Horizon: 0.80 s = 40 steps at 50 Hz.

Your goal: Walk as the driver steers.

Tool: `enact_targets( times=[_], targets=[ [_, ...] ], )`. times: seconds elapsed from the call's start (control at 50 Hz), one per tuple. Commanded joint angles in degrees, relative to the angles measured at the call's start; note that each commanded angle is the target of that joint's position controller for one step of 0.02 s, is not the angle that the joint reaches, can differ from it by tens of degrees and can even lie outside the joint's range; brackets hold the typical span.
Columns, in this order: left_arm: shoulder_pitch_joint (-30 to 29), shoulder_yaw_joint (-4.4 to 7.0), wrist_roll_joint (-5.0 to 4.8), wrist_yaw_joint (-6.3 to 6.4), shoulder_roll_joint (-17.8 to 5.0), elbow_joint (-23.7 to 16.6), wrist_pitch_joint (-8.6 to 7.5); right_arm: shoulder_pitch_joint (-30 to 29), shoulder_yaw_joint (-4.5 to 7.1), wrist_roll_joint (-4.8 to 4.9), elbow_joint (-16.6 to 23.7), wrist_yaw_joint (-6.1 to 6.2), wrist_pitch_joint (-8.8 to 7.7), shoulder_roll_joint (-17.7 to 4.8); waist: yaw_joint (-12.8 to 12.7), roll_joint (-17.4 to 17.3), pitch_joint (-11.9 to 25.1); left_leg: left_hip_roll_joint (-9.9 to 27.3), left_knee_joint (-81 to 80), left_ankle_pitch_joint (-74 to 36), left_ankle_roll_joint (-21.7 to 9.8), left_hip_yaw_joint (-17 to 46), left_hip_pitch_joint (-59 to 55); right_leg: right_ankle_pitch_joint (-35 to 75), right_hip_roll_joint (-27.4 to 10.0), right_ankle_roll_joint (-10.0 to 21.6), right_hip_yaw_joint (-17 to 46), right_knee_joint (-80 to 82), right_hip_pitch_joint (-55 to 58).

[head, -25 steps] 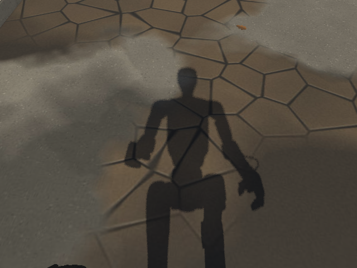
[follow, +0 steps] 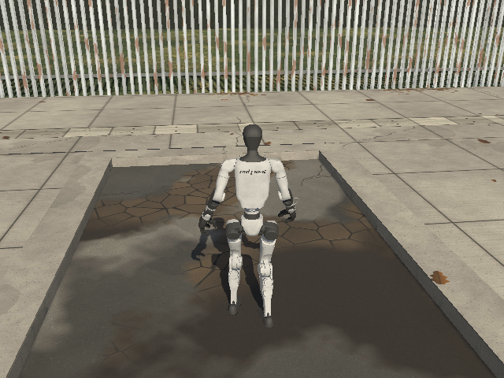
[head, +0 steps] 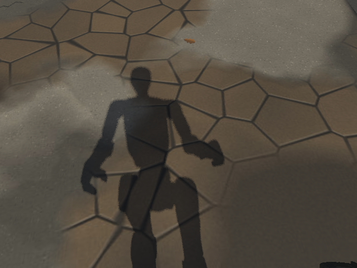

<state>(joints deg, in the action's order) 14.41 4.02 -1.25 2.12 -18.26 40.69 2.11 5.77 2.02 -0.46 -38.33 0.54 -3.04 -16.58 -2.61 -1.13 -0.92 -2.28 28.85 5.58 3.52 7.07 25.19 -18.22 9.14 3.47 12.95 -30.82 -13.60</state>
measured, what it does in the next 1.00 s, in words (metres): steps on the spot: left foot, then right foot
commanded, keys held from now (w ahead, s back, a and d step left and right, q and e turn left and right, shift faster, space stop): e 0.16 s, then no key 0.08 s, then q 0.76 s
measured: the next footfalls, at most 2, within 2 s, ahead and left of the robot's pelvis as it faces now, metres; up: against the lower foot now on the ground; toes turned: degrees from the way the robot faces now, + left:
left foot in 0.02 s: +0.13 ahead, +0.12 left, +0.00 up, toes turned -7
right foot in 0.38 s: +0.05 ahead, -0.14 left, +0.00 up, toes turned -6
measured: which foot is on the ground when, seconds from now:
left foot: up 0.00-0.00, down 0.02-0.40, up 0.42-0.72, down 0.74-1.00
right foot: down 0.00-0.02, up 0.04-0.36, down 0.38-0.76, up 0.78-1.00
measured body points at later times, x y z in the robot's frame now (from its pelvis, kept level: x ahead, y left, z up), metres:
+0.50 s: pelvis +0.03 -0.01 +0.00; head +0.05 -0.03 +0.45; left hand +0.21 +0.23 -0.09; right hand +0.11 -0.30 -0.12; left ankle +0.07 +0.12 -0.71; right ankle +0.01 -0.13 -0.73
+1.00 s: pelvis +0.02 +0.03 +0.01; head +0.06 +0.07 +0.46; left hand +0.13 +0.34 -0.10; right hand +0.21 -0.23 -0.07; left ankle +0.02 +0.11 -0.73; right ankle +0.06 -0.14 -0.66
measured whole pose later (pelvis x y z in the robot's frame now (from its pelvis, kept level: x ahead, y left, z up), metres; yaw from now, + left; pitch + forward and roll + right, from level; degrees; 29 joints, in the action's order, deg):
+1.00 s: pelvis +0.02 +0.03 +0.01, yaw +11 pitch +2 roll -2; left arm 6.4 5.5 0.0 2.8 -18.5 42.6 1.4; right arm 11.4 3.3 0.6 -38.3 1.2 0.9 -17.2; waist 0.6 1.5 -3.2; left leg -3.2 24.7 11.4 -3.9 5.2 14.5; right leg -20.7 0.4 -5.1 3.9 -58.1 -29.3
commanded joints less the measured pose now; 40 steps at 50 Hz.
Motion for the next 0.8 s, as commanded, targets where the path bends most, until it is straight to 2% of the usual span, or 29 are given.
enact_targets(
  times=[0.02,0.04,0.06,0.08,0.1,0.12,0.16,0.18,0.22,0.3,0.32,0.36,0.38,0.4,0.42,0.44,0.46,0.48,0.5,0.54,0.58,0.62,0.66,0.7,0.72,0.74,0.76,0.78,0.8],
  targets=[
    [-1.43,0.56,1.1,0.02,-3.72,-5.58,-0.78,4.25,3.54,-1.05,3.57,0.86,-1.47,-11.33,2.97,0.24,10.89,14.12,-6.95,-22.99,-7.09,9.44,-20.48,6.56,-7.33,0.38,7.42,-11.46,-3.32],
    [5.05,0.3,0.57,-0.05,-2.8,-5.86,-0.94,4.96,3.85,-2.52,2.84,1.0,-0.3,-12.58,-0.36,-13.86,12.48,25.61,-6.16,-37.18,-18.34,24.4,-28.8,-22.78,0.74,-3.3,-0.75,-22.23,-15.81],
    [7.1,1.38,0.99,-0.28,-8.03,-4.54,-1.0,6.29,3.61,-1.0,2.75,0.95,0.27,-9.76,0.84,-12.3,13.36,28.47,-6.58,-32.06,-21.38,28.68,-28.15,-22.95,-3.47,-5.89,-2.78,-33.17,-19.3],
    [4.39,2.52,0.27,-0.29,-10.73,-3.74,-0.42,4.98,2.8,-0.65,3.54,1.11,0.53,-6.9,2.0,-7.18,10.55,24.51,-5.94,-27.21,-19.25,21.25,-25.36,-18.46,-5.19,-7.28,-3.07,-38.15,-20.21],
    [2.92,2.83,-0.08,0.03,-10.36,-3.19,0.54,2.88,2.48,-0.66,3.89,1.13,1.01,-5.92,1.71,-4.07,8.39,20.59,-6.24,-22.12,-16.65,14.94,-22.18,-14.72,-6.25,-8.31,-4.17,-39.96,-20.43],
    [1.81,2.85,-0.02,0.27,-9.78,-3.6,1.3,1.12,2.33,-0.32,4.1,1.25,1.44,-5.69,1.68,-3.92,6.48,18.88,-7.24,-17.77,-15.63,11.75,-19.35,-11.98,-7.18,-8.89,-4.75,-40.38,-20.78],
    [1.1,2.02,-0.28,-0.01,-6.38,-4.49,1.87,-0.02,2.49,-0.85,3.67,1.51,2.11,-6.45,1.4,-6.31,4.3,15.07,-9.83,-15.02,-15.0,4.88,-14.58,-7.98,-7.69,-9.45,-8.4,-37.09,-18.04],
    [0.26,1.58,-0.21,-0.04,-5.0,-5.04,1.75,0.52,2.58,-1.0,3.23,1.59,2.37,-6.49,2.0,-7.59,4.57,14.42,-10.29,-15.21,-15.51,3.54,-14.86,-7.48,-7.63,-9.58,-9.48,-34.17,-17.2],
    [-0.98,1.06,0.3,-0.14,-3.85,-5.81,1.39,1.27,2.81,-0.86,2.48,1.63,2.69,-6.98,2.77,-8.51,6.25,15.48,-10.1,-17.45,-16.96,2.69,-16.43,-7.95,-8.26,-9.53,-10.07,-28.48,-14.83],
    [-1.75,0.04,1.31,-0.82,-2.42,-5.44,0.91,1.22,2.78,0.24,0.88,0.54,2.88,-7.66,3.49,-9.11,8.0,15.89,-9.49,-15.22,-17.55,2.73,-15.02,-5.71,-9.2,-7.75,-11.25,-13.21,-5.25],
    [-1.11,-0.03,1.44,-1.01,-2.16,-4.75,0.86,1.35,2.44,0.58,0.33,0.11,2.86,-7.11,3.25,-9.0,7.67,15.29,-9.06,-11.82,-17.08,3.0,-14.17,-3.48,-9.06,-7.2,-11.54,-7.98,-2.6],
    [1.98,-0.02,1.78,-1.47,-1.47,-2.52,0.64,1.09,1.61,1.42,-0.81,-0.64,2.68,-5.76,0.79,-7.76,5.78,12.71,-7.42,-4.3,-13.94,2.19,-8.67,8.24,-7.69,-5.02,-13.4,8.37,7.28],
    [1.88,0.36,2.23,-1.3,-3.93,-2.91,0.55,4.29,1.25,1.37,-2.03,-1.03,2.23,-5.16,1.37,-5.9,5.77,11.12,-6.81,0.95,-9.88,2.15,-4.11,12.32,-10.39,-3.16,-10.1,10.23,13.35],
    [3.15,1.2,2.86,-0.69,-8.74,-3.68,0.66,5.29,0.49,-0.24,-1.69,-1.65,1.75,-3.03,2.52,4.42,7.33,6.44,1.56,12.28,-5.2,-1.78,-0.07,21.32,-21.27,0.15,0.42,10.61,17.24],
    [-1.02,1.5,3.48,-0.71,-9.84,-3.12,0.73,4.76,0.64,0.5,-0.31,-1.3,1.53,-2.54,4.37,15.27,5.45,3.37,3.4,21.35,-2.69,-6.26,-2.21,14.47,-27.19,7.16,2.72,11.98,3.99],
    [-5.51,1.01,3.58,-0.82,-7.19,-4.89,0.03,2.68,1.6,0.56,-0.88,-0.76,1.91,-6.72,2.94,12.44,2.23,3.7,8.73,19.75,-1.28,-6.18,-5.11,7.54,-25.01,8.29,1.46,14.2,-0.8],
    [-6.28,1.23,3.47,-0.57,-7.17,-4.6,-0.49,1.95,2.49,1.08,-0.97,-0.38,2.26,-7.95,2.6,12.93,0.33,2.54,12.76,18.35,-1.22,-7.16,-2.35,7.46,-23.7,7.26,0.1,13.86,-0.38],
    [-5.42,1.54,3.22,-0.24,-7.79,-4.41,-0.99,2.38,2.89,1.18,-1.62,0.2,2.89,-7.97,1.6,13.33,-0.01,2.46,18.15,21.5,-0.89,-6.77,0.6,11.95,-24.11,7.48,-0.05,13.6,1.41],
    [-4.87,1.5,2.58,-0.06,-7.39,-3.87,-1.53,3.61,3.4,0.99,-1.67,0.5,3.64,-8.33,1.36,13.52,-0.27,3.08,24.6,24.53,-0.26,-5.23,3.6,19.94,-26.14,8.72,0.43,12.68,3.06],
    [-4.59,1.23,1.92,0.32,-5.84,-3.24,-1.76,6.07,3.48,1.71,-2.04,0.66,4.53,-6.47,2.14,10.43,0.66,3.18,31.13,26.21,0.59,-4.26,6.51,30.83,-27.05,9.9,-1.85,10.83,6.13],
    [-6.15,1.37,1.53,0.58,-5.32,-3.1,-1.47,5.47,3.04,1.81,-1.44,0.54,4.94,-4.67,2.18,9.37,1.58,4.3,27.68,23.6,1.11,-5.48,6.57,31.94,-26.25,9.21,-4.82,9.88,8.44],
    [-7.05,1.82,1.54,0.71,-6.0,-2.94,-0.8,3.94,2.47,1.9,-0.28,-0.16,5.12,-3.61,1.36,9.93,2.9,4.53,21.25,21.26,1.15,-7.75,2.7,32.99,-25.81,8.78,-7.36,9.0,8.74],
    [-6.6,2.38,1.26,0.71,-7.22,-2.35,-0.27,3.68,2.6,2.07,0.82,-1.07,5.26,-4.36,0.84,10.66,4.41,4.19,15.86,19.39,0.49,-9.22,-0.59,34.51,-26.75,8.78,-7.91,7.85,9.83],
    [-7.42,2.72,0.37,0.66,-8.09,-1.95,-0.14,5.81,3.01,2.02,0.89,-1.86,5.45,-5.16,2.22,10.25,4.87,3.37,8.29,14.39,-1.3,-11.0,-4.84,33.01,-27.05,7.47,-8.99,5.55,9.11],
    [-8.14,2.74,-0.23,0.65,-8.03,-1.68,-0.21,8.04,3.3,1.75,0.25,-2.0,5.49,-5.34,3.67,9.5,5.02,2.2,1.93,8.72,-2.8,-12.25,-9.03,30.19,-26.24,5.65,-10.64,3.0,7.16],
    [-5.6,2.53,-0.41,0.42,-6.81,-0.35,-0.54,9.31,3.92,1.18,0.05,-1.58,5.47,-6.75,3.96,6.2,5.06,1.48,-4.09,1.22,-4.74,-10.08,-14.24,22.15,-23.79,2.07,-13.51,-1.72,3.65],
    [-3.81,1.84,1.63,0.02,-3.96,-0.49,-0.9,10.41,5.57,1.12,0.87,-0.62,5.38,-12.78,2.7,-7.5,5.49,11.25,-7.48,-18.11,-8.93,4.77,-23.12,4.68,-18.18,-3.88,-19.66,-15.6,-7.95],
    [-10.61,0.83,3.08,0.38,-1.87,-4.77,-1.2,12.08,6.32,-0.42,1.87,-0.88,4.53,-17.63,5.35,-18.24,5.29,24.27,-9.17,-30.1,-21.82,24.27,-24.24,-21.22,-8.35,-7.4,-16.65,-27.65,-21.9],
    [-12.72,1.67,2.41,0.58,-4.51,-4.55,-1.25,12.52,5.46,-1.4,2.14,-1.28,3.24,-14.67,7.34,-8.99,7.51,24.32,-10.02,-25.61,-24.76,23.12,-24.27,-22.44,-9.38,-7.15,-9.46,-36.71,-23.16]
  ],
)
Keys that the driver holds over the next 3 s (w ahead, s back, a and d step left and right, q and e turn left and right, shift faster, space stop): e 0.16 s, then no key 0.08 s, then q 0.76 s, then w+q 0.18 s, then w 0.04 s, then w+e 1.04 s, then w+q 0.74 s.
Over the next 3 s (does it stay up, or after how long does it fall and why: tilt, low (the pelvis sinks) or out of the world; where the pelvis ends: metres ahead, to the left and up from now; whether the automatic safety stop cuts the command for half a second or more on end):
stays up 0.94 0.10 0.01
